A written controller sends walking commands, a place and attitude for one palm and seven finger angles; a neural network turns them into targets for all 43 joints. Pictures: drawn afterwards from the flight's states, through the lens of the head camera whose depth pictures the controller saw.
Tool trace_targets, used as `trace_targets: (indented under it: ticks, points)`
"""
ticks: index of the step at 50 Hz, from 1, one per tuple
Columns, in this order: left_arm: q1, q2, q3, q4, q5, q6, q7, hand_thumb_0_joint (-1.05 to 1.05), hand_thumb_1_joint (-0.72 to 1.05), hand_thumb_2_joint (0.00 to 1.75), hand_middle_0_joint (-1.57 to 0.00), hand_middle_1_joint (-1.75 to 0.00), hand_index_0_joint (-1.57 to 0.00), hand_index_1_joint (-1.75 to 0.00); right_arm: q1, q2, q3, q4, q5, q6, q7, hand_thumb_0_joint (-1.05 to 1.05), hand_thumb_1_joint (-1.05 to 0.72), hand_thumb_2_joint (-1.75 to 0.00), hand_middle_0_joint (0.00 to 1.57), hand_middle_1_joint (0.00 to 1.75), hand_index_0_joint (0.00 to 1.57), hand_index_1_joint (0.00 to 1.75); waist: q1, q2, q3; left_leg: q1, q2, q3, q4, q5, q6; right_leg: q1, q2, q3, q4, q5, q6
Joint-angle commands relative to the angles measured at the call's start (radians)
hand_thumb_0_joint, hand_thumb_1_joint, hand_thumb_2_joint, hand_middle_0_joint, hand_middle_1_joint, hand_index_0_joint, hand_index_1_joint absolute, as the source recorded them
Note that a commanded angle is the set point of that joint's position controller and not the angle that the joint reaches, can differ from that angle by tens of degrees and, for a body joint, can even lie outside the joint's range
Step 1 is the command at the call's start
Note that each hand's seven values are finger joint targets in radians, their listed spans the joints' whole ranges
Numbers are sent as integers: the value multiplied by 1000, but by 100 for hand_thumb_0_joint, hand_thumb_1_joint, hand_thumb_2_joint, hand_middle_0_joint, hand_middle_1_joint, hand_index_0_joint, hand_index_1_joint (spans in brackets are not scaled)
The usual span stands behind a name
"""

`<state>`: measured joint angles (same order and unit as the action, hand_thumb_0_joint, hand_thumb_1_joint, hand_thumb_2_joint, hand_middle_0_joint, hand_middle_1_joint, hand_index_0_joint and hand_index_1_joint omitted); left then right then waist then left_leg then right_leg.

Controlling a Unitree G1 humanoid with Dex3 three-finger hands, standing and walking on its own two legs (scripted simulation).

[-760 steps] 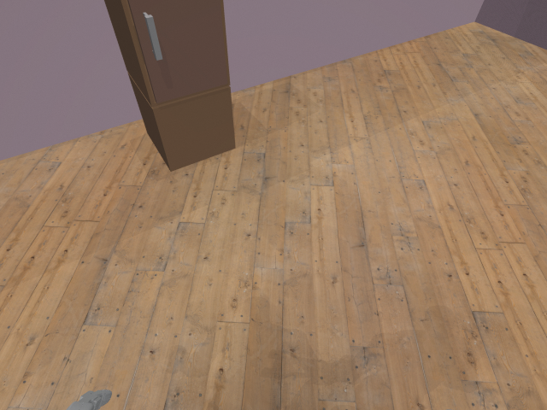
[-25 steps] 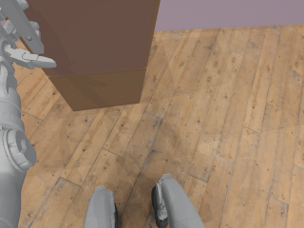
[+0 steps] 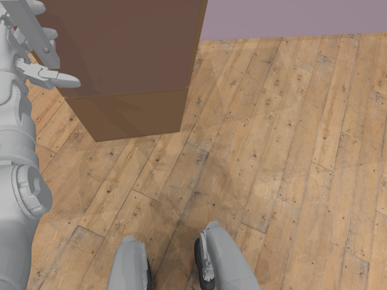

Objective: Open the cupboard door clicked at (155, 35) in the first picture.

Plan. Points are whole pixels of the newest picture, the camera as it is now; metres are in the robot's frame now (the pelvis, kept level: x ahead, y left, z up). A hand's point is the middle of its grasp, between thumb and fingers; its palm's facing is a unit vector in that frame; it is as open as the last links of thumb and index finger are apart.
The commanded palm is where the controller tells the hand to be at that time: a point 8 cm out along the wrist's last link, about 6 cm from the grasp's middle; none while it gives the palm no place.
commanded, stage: slide the fingers in behind the handle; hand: left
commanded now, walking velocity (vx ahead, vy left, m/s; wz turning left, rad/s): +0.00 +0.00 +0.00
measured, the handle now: (35, 25) +0.61 +0.22 +0.06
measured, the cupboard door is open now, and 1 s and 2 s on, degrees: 0 0 46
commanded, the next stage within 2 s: close the thumb around the handle in 0.04 s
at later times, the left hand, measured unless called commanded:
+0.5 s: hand (48, 47) +0.56 +0.20 +0.06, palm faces +0.06 -1.00 -0.02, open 10.3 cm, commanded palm +0.54 +0.23 +0.06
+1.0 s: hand (51, 48) +0.56 +0.20 +0.05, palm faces +0.07 -1.00 -0.02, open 5.8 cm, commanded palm +0.53 +0.23 +0.06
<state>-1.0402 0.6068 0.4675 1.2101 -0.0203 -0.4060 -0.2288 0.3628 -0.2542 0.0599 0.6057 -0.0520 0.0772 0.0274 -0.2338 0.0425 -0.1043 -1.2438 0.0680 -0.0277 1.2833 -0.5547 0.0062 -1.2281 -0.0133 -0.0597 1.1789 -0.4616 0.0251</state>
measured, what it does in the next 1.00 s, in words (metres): stands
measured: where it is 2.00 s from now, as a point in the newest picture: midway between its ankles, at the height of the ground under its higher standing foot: (175, 283)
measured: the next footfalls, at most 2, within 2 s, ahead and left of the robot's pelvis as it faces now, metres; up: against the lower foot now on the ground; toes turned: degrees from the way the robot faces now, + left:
none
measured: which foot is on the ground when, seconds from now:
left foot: down 0.00-1.00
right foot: down 0.00-1.00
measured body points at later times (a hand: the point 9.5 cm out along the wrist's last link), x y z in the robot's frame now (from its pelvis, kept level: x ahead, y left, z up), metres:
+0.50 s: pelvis +0.00 +0.00 +0.00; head +0.19 +0.03 +0.40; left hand +0.56 +0.25 +0.06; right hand -0.01 -0.26 -0.11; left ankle +0.01 +0.11 -0.62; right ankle +0.04 -0.14 -0.62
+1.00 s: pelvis +0.00 +0.00 +0.00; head +0.19 +0.02 +0.41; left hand +0.55 +0.25 +0.06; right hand -0.01 -0.26 -0.10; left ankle +0.01 +0.11 -0.62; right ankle +0.04 -0.14 -0.62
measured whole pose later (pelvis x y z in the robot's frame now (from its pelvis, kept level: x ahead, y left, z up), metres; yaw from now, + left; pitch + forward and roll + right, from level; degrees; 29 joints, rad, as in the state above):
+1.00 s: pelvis +0.00 +0.00 +0.00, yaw +0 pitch +30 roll -5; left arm -1.03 0.60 0.48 1.19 -0.02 -0.38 -0.20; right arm 0.37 -0.25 0.06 0.60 -0.05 0.07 0.03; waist -0.24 0.05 -0.10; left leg -1.24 0.07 -0.03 1.28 -0.56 0.00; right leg -1.23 -0.01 -0.06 1.17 -0.46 0.02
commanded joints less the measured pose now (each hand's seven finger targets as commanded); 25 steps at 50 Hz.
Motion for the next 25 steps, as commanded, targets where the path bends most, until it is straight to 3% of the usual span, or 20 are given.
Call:
trace_targets:
  ticks: [1,4,7,10,11,16,17,20,21,23,24,25]
  points:
    - [-438,241,10,-212,-15,-62,-5,0,-50,30,-30,-120,-30,-120,217,-200,-70,-18,3,0,-17,0,-90,-90,20,30,20,30,-16,185,-591,451,-27,-50,-132,464,16,259,57,2,-105,296,-40]
    - [-487,263,19,-224,-16,-60,2,0,-50,30,-30,-120,-30,-120,220,-203,-69,-9,0,-3,-20,0,-90,-90,20,30,20,30,-25,188,-585,445,-25,-52,-128,449,17,251,57,3,-107,283,-39]
    - [-472,272,33,-256,-15,-72,6,0,-50,30,-30,-120,-30,-120,225,-203,-72,-10,-4,-3,-17,0,-90,-90,20,30,20,30,-10,229,-652,498,-25,-57,-122,516,10,255,56,1,-95,321,-43]
    - [-415,256,29,-184,-12,-57,4,0,-33,37,-31,-122,-31,-122,228,-201,-67,-12,-2,1,-14,0,-90,-90,20,30,20,30,-14,170,-584,445,-25,-52,-124,486,16,264,61,-1,-101,315,-43]
    - [-428,256,19,-189,-10,-49,4,0,-28,40,-32,-122,-32,-122,224,-202,-67,-15,1,3,-14,0,-90,-90,20,30,20,30,-22,176,-568,432,-25,-46,-127,474,18,266,59,2,-105,316,-38]
    - [-441,297,42,-229,-7,-50,2,0,0,52,-34,-125,-34,-125,226,-203,-66,-25,1,3,-17,0,-90,-90,20,30,20,30,-7,191,-613,435,-26,-46,-125,480,18,288,58,7,-99,327,-41]
    - [-446,255,13,-220,-10,-50,-1,0,6,54,-34,-126,-34,-126,222,-198,-66,-21,1,1,-15,0,-90,-90,20,30,20,30,-16,200,-601,446,-26,-48,-128,477,16,269,59,3,-102,315,-41]
    - [-471,242,8,-209,-17,-57,2,0,23,61,-35,-128,-35,-128,229,-201,-68,-11,0,-4,-16,0,-90,-90,20,30,20,30,-35,178,-576,439,-25,-51,-122,455,20,243,62,1,-107,293,-40]
    - [-484,284,31,-212,-13,-57,3,0,28,64,-36,-128,-36,-128,231,-205,-67,-7,-1,-2,-18,0,-90,-90,20,30,20,30,-28,187,-584,428,-24,-50,-121,453,19,257,60,4,-104,295,-39]
    - [-469,268,23,-201,-14,-50,-1,0,40,68,-36,-130,-36,-130,230,-201,-67,-10,0,-4,-17,0,-90,-90,20,30,20,30,-26,179,-595,414,-27,-46,-120,450,20,280,60,6,-104,307,-39]
    - [-450,292,45,-203,-13,-49,0,0,45,71,-37,-130,-37,-130,232,-204,-69,-11,0,-3,-18,0,-90,-90,20,30,20,30,-18,171,-604,408,-28,-42,-117,457,22,295,59,9,-104,321,-38]
    - [-443,289,39,-204,-11,-52,-2,0,51,73,-37,-131,-37,-131,234,-202,-66,-15,-2,-4,-17,0,-90,-90,20,30,20,30,-13,194,-613,423,-29,-44,-117,476,20,291,60,9,-98,331,-42]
